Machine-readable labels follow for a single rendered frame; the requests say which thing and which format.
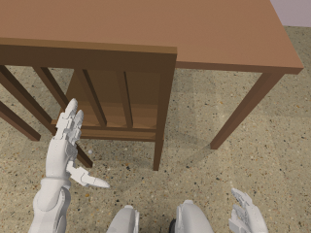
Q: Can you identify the chair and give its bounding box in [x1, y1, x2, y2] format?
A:
[0, 37, 178, 171]

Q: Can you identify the left robot thigh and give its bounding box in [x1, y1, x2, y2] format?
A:
[106, 208, 140, 233]

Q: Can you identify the right robot thigh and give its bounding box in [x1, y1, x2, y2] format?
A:
[176, 203, 215, 233]

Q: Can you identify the right robot hand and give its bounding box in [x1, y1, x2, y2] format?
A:
[228, 187, 268, 233]

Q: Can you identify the robot left forearm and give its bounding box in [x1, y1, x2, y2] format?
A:
[28, 177, 71, 233]

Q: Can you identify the table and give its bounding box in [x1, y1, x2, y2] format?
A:
[0, 0, 304, 150]

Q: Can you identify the left robot hand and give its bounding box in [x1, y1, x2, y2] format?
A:
[46, 98, 110, 188]

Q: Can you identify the robot thigh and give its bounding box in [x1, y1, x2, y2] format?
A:
[176, 203, 215, 233]
[106, 208, 140, 233]

